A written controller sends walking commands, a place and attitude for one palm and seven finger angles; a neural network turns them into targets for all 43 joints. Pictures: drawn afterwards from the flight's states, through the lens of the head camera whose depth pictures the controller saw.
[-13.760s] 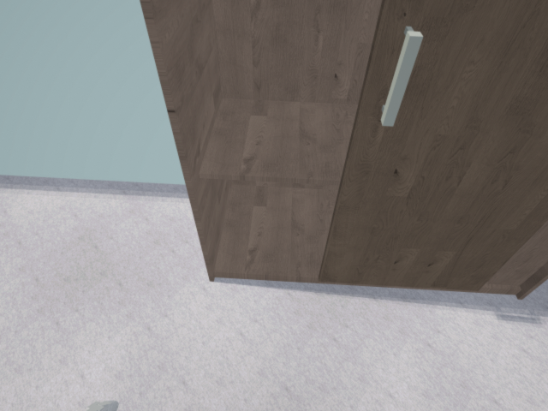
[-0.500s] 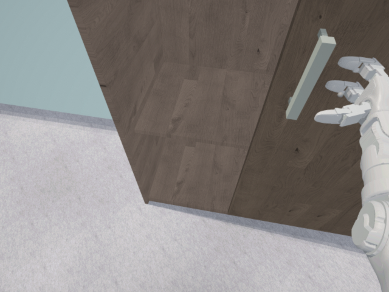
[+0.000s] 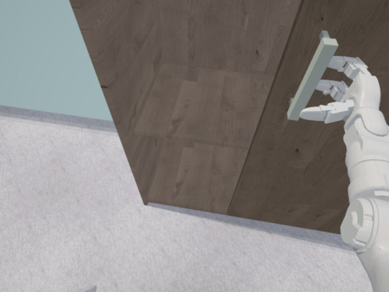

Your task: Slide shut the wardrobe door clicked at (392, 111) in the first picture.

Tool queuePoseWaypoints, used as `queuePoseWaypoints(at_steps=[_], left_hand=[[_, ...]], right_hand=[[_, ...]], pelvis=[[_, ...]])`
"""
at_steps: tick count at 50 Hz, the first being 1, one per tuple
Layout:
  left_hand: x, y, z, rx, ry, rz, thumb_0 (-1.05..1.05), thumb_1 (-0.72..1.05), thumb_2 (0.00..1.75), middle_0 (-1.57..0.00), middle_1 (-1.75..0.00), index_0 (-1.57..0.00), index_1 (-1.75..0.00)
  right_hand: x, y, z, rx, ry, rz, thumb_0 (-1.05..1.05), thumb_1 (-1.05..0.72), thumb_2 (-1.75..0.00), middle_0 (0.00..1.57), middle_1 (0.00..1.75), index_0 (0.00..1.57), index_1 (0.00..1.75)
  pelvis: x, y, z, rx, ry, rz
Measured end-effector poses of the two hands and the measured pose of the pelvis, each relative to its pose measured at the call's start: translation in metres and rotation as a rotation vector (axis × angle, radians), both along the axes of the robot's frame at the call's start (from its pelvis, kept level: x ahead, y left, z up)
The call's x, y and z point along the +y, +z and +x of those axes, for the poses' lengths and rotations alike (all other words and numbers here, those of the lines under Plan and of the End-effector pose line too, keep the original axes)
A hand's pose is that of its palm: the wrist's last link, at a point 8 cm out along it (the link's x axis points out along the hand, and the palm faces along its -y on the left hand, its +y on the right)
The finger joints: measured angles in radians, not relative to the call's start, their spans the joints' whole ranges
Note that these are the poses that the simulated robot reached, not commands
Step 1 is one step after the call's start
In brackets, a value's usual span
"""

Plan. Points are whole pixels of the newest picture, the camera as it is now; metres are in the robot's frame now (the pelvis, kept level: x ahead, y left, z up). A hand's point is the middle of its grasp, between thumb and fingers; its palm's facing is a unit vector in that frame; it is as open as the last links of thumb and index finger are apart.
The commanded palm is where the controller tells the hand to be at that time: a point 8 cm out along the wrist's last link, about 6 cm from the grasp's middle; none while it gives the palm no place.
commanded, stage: slide the fingers in behind the handle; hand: right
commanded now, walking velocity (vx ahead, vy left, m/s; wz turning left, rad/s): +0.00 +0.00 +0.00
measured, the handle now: (307, 78) +0.54 -0.14 +0.17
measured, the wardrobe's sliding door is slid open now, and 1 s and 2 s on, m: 0.43 0.43 0.43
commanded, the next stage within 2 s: grip the handle and tug to test in 1.90 s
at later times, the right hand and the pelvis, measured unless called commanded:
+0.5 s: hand (322, 94) +0.49 -0.16 +0.17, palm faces +0.00 +1.00 +0.01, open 14.0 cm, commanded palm +0.46 -0.21 +0.17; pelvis +0.00 +0.00 +0.00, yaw +1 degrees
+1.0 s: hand (310, 96) +0.48 -0.14 +0.17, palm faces +0.00 +1.00 +0.03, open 14.0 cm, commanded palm +0.45 -0.19 +0.17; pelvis +0.00 -0.01 +0.00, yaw +0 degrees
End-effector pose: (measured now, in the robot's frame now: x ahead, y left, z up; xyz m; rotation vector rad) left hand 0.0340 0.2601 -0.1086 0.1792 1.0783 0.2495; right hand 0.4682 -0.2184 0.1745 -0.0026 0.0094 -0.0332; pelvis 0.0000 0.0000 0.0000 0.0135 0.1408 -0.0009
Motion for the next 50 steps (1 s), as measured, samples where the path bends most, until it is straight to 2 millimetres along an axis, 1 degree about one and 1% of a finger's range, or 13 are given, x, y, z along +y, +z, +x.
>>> queuePoseWaypoints(at_steps=[4,15,20,25,29,33,39,43,50], left_hand=[[0.002,-0.001,-0.005,0.02,-0.006,0.004,0.0,0.9,0.9,-0.21,-0.3,-0.21,-0.3],[0.008,0.0,-0.032,0.08,0.028,0.018,0.0,0.9,0.9,-0.21,-0.3,-0.21,-0.3],[0.006,0.0,-0.037,0.086,0.04,0.015,0.0,0.9,0.9,-0.21,-0.3,-0.21,-0.3],[0.001,0.0,-0.032,0.068,0.04,0.004,0.0,0.9,0.9,-0.21,-0.3,-0.2,-0.3],[-0.003,0.0,-0.022,0.039,0.03,-0.006,0.0,0.9,0.9,-0.21,-0.3,-0.21,-0.3],[-0.006,0.0,-0.01,0.01,0.021,-0.01,0.0,0.9,0.9,-0.21,-0.3,-0.21,-0.3],[-0.009,0.001,0.001,-0.018,0.002,-0.015,0.0,0.9,0.9,-0.21,-0.3,-0.21,-0.3],[-0.009,0.0,0.006,-0.019,-0.011,-0.018,0.0,0.9,0.9,-0.21,-0.3,-0.21,-0.3],[-0.008,0.0,0.01,-0.032,-0.017,-0.018,0.0,0.9,0.9,-0.21,-0.3,-0.21,-0.3]], right_hand=[[-0.002,0.001,0.002,0.008,0.001,-0.003,-0.01,0.5,-0.3,0.34,1.22,0.34,1.24],[-0.002,-0.002,0.001,-0.01,0.011,0.005,-0.01,0.5,-0.3,0.33,1.23,0.33,1.23],[0.0,-0.002,0.0,-0.015,0.019,0.002,-0.01,0.5,-0.3,0.32,1.22,0.32,1.21],[0.005,-0.003,-0.003,-0.024,0.029,0.017,-0.01,0.5,-0.3,0.31,1.21,0.31,1.21],[0.009,-0.006,-0.005,-0.017,0.029,0.017,-0.01,0.5,-0.29,0.3,1.21,0.31,1.2],[0.007,-0.008,-0.005,-0.007,0.01,0.026,-0.01,0.5,-0.29,0.3,1.2,0.3,1.2],[0.007,-0.001,-0.008,-0.043,0.013,0.0,-0.01,0.5,-0.3,0.3,1.2,0.3,1.2],[0.014,0.0,-0.011,-0.037,0.03,0.006,-0.01,0.5,-0.29,0.3,1.2,0.3,1.2],[0.029,-0.006,-0.01,-0.01,0.029,0.031,-0.01,0.5,-0.29,0.3,1.2,0.3,1.2]], pelvis=[[0.001,-0.001,-0.002,0.008,-0.005,0.001],[0.001,-0.001,-0.002,0.012,0.002,0.003],[0.0,-0.001,-0.002,0.008,0.007,0.003],[-0.003,0.0,0.0,0.003,0.013,0.002],[-0.004,0.0,0.001,-0.004,0.013,0.002],[-0.005,0.0,0.001,-0.008,0.015,0.001],[-0.006,0.0,0.001,-0.01,0.011,0.001],[-0.007,0.0,0.002,-0.016,0.004,0.002],[-0.006,0.0,0.001,-0.018,0.005,-0.002]])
